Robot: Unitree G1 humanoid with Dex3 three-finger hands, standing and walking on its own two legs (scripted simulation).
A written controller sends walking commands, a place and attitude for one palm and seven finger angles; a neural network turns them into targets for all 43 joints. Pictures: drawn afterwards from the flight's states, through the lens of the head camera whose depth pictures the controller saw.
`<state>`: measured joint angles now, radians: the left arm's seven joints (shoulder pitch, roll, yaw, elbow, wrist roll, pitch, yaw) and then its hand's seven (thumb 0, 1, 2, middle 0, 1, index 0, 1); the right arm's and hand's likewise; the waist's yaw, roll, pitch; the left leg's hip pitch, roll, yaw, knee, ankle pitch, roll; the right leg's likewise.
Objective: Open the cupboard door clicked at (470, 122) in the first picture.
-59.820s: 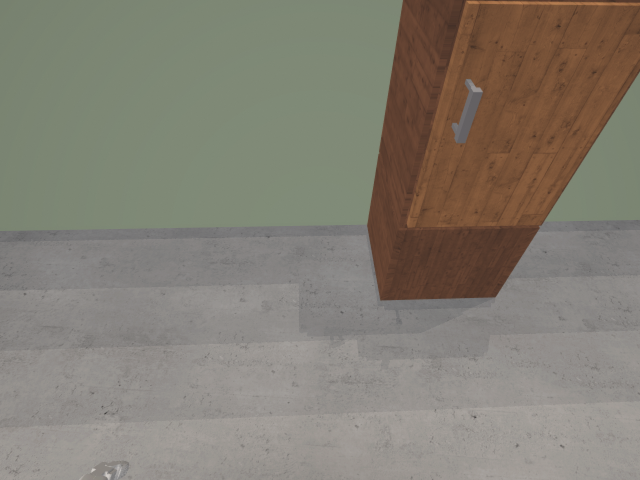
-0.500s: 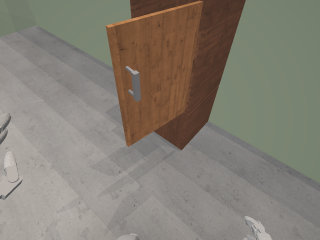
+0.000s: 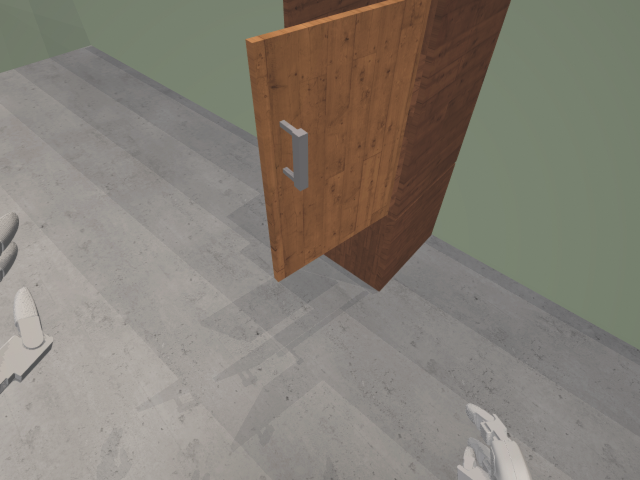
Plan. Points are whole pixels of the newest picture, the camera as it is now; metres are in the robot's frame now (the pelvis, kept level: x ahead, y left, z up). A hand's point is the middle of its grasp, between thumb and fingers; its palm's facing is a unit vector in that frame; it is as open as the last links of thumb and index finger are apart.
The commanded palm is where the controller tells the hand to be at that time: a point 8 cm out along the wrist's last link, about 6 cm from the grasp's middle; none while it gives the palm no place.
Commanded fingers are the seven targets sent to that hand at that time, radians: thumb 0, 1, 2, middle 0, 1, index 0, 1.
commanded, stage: stop stepping back and stand still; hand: left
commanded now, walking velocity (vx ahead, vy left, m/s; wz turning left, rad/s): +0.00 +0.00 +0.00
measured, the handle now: (293, 155) +0.64 +0.10 +0.05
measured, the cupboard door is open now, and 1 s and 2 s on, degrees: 80 80 80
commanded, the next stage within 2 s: let the arm hang, fingers relaxed in 0.26 s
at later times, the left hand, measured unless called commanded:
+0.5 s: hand (112, 427) +0.18 +0.27 -0.02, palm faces +0.11 -0.87 -0.48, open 7.4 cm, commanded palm none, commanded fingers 0.00 0.90 0.90 -0.20 -0.30 -0.20 -0.30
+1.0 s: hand out of the picture -0.02 +0.23 -0.16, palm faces +0.06 -0.94 -0.34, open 7.3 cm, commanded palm none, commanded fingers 0.00 0.90 0.90 -0.20 -0.30 -0.20 -0.30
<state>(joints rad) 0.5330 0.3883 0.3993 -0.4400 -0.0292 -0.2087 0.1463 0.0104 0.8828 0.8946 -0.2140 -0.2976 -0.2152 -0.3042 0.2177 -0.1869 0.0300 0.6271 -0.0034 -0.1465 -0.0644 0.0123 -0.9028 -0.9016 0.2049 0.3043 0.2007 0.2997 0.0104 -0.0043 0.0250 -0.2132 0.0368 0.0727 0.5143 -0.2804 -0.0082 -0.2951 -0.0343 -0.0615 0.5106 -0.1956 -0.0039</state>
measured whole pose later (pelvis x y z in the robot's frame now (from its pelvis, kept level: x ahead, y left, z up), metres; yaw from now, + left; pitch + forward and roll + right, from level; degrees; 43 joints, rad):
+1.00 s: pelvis -0.02 -0.01 +0.00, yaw +3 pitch -2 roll +0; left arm 0.22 0.29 0.04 1.10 0.02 0.02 0.01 0.00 0.91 0.89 -0.21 -0.30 -0.21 -0.30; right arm 0.28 -0.25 -0.02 1.07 -0.03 0.02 0.00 0.01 -0.91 -0.90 0.20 0.30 0.20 0.30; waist 0.00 0.03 0.07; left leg -0.24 0.03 0.02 0.48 -0.22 -0.01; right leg -0.28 -0.04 -0.11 0.45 -0.14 -0.02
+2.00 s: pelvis +0.03 -0.02 +0.01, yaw +3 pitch -1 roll +0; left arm 0.08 0.32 0.02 1.14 0.01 -0.02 0.01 0.00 0.90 0.89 -0.20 -0.30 -0.21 -0.30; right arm 0.11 -0.33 0.00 1.12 -0.02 0.00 0.00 0.01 -0.91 -0.90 0.20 0.30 0.20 0.30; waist 0.00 0.03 0.07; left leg -0.08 0.04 0.03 0.29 -0.20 -0.03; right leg -0.15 -0.02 -0.11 0.32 -0.15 -0.02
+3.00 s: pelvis +0.03 +0.00 +0.01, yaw +2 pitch -1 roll +0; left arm 0.10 0.33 0.01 1.14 0.01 -0.02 0.00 0.00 0.90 0.89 -0.20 -0.30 -0.21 -0.30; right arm 0.12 -0.32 0.00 1.13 -0.02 -0.01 0.00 0.01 -0.91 -0.90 0.20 0.30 0.20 0.30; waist 0.00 0.01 0.06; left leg -0.06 0.02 0.04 0.27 -0.20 -0.01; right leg -0.13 -0.03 -0.09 0.29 -0.14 0.00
